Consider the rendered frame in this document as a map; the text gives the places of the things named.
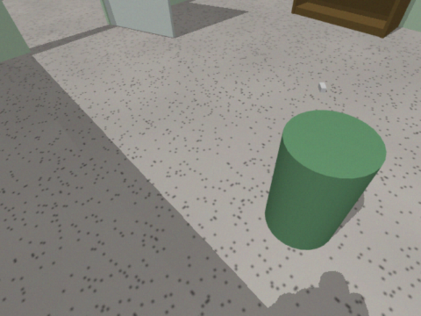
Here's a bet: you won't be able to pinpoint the small box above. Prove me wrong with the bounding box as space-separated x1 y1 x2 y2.
318 82 327 93

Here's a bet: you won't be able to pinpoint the bookshelf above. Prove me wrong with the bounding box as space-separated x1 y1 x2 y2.
291 0 411 38

